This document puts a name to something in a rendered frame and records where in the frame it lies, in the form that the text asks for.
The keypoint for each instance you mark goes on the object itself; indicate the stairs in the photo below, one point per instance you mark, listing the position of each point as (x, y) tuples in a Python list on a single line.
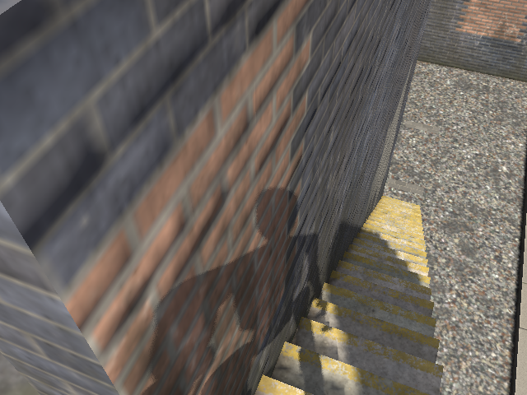
[(370, 332)]

